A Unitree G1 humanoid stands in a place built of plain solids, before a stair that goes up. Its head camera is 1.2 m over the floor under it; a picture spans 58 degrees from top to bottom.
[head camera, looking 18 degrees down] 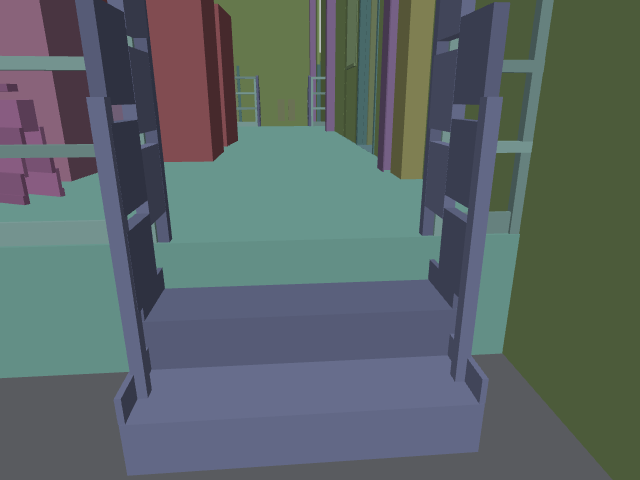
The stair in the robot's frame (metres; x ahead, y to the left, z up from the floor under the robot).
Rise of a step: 0.21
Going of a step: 0.30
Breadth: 1.22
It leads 5 degrees to the left of straight ahead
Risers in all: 3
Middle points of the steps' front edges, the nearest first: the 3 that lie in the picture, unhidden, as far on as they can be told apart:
1.19 0.04 0.21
1.48 0.07 0.41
1.78 0.09 0.62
